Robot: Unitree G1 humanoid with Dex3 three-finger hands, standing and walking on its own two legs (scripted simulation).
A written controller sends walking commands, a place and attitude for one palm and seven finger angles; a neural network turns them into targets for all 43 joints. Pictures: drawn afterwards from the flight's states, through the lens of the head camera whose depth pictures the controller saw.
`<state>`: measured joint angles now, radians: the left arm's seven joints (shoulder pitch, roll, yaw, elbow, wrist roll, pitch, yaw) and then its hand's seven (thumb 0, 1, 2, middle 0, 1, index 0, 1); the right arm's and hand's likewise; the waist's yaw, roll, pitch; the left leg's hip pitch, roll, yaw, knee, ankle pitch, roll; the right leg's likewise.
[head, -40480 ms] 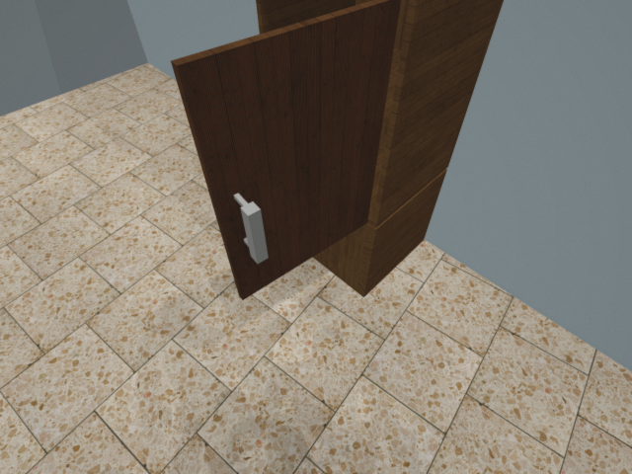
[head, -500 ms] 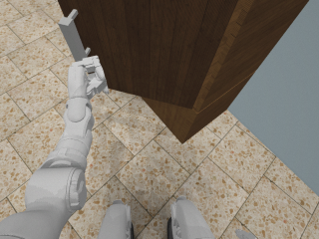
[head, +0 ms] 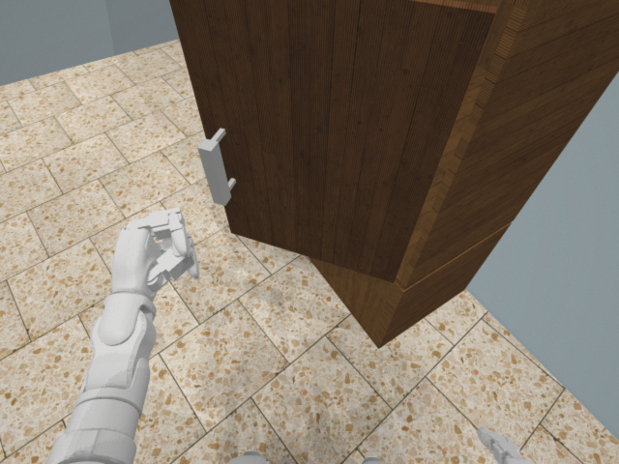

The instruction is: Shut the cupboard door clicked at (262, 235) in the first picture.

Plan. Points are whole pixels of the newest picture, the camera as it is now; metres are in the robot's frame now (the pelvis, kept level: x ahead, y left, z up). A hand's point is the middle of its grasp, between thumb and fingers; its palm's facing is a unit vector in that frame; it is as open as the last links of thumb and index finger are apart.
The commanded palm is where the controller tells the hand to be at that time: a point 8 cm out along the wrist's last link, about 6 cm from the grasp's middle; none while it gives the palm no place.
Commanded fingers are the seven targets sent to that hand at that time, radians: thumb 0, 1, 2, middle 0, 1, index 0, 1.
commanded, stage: draw the hand back to the body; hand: left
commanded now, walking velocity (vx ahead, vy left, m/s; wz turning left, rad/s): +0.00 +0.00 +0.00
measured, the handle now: (221, 167) +0.63 +0.18 -0.03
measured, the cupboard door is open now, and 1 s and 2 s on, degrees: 37 37 37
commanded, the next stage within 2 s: step back with the hand held close in 1.08 s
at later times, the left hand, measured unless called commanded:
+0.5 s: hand (54, 292) +0.26 +0.24 +0.16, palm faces +0.36 -0.87 -0.34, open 4.5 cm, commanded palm +0.21 +0.28 +0.19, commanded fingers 0.00 0.90 0.90 -0.45 -0.57 -0.45 -0.57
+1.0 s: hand out of the picture +0.21 +0.26 +0.20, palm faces +0.47 -0.78 -0.40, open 7.3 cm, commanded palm +0.17 +0.30 +0.22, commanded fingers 0.00 0.90 0.90 -0.20 -0.30 -0.20 -0.30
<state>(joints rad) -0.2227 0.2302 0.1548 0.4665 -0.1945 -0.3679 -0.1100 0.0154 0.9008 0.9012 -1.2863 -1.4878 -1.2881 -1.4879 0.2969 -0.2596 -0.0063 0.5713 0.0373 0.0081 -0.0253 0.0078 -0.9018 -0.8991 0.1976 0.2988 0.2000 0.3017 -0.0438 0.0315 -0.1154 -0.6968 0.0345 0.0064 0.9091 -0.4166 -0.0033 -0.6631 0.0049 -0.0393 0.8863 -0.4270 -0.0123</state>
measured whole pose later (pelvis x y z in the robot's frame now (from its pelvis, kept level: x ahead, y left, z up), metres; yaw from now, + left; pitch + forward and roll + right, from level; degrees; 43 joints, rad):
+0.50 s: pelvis +0.03 +0.00 +0.05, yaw +1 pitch -2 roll +0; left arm 0.29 0.31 0.20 -0.17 -0.06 -0.03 0.09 0.02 0.90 0.90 -0.71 -0.86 -0.71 -0.86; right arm 0.17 -0.21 0.06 0.57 0.01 -0.02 -0.08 0.01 -0.90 -0.90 0.20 0.30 0.20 0.30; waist 0.06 0.07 -0.01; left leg -0.15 0.01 0.01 0.44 -0.26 0.00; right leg -0.12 -0.01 -0.04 0.44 -0.28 0.00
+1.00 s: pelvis +0.03 -0.01 +0.05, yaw +1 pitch -4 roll +0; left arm 0.45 0.33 0.34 -0.34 -0.07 -0.07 0.10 0.01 0.89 0.90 -0.22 -0.32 -0.23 -0.32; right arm 0.20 -0.23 0.01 0.64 0.00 -0.10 -0.09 0.01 -0.90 -0.90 0.20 0.30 0.20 0.30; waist 0.07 0.07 0.01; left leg -0.11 0.02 0.02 0.42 -0.25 -0.01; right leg -0.09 0.00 -0.04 0.42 -0.27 -0.01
